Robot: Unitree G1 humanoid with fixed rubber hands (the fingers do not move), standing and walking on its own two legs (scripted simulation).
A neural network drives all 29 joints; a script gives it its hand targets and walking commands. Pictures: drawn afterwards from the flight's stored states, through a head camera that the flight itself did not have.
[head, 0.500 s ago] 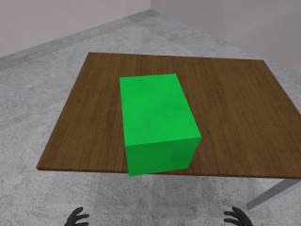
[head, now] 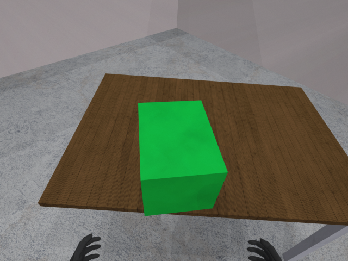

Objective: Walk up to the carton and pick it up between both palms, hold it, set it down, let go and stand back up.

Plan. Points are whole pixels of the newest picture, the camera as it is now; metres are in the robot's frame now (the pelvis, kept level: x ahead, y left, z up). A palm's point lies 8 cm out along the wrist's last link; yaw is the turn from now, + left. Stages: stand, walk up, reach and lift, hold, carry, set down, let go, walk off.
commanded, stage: reach and lift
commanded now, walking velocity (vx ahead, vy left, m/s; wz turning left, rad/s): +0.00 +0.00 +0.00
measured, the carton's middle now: (174, 154) +0.46 +0.02 -0.06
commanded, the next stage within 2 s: none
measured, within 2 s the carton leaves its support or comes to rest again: neither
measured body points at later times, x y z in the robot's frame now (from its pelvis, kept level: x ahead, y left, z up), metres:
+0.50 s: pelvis +0.02 +0.01 +0.00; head +0.00 +0.01 +0.45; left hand +0.17 +0.22 -0.07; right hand +0.19 -0.22 -0.07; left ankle +0.04 +0.15 -0.73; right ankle -0.02 -0.05 -0.73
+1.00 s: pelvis +0.02 +0.00 -0.01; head +0.00 +0.01 +0.44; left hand +0.21 +0.19 -0.05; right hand +0.21 -0.23 -0.06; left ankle +0.04 +0.15 -0.73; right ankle -0.02 -0.05 -0.73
